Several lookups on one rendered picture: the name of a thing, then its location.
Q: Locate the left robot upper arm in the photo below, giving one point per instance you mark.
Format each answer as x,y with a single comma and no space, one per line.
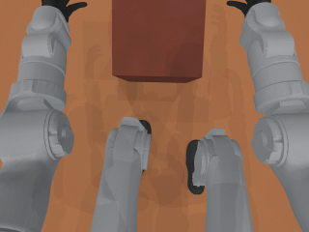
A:
32,142

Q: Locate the right robot thigh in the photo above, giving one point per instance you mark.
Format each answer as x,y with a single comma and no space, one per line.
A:
228,208

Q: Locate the robot right forearm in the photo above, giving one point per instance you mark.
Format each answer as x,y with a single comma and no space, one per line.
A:
274,66

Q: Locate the left robot hand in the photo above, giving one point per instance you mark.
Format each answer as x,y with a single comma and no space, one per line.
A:
62,6

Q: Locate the right robot upper arm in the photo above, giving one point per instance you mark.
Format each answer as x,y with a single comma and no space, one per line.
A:
281,140

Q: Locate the right robot hand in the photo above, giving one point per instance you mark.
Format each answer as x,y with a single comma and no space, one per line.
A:
245,7

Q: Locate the carton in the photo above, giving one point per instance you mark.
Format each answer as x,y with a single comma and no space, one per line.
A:
158,40

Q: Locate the robot right foot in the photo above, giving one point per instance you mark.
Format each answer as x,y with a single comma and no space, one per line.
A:
189,161

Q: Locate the robot left forearm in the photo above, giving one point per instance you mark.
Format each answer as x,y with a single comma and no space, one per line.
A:
42,65

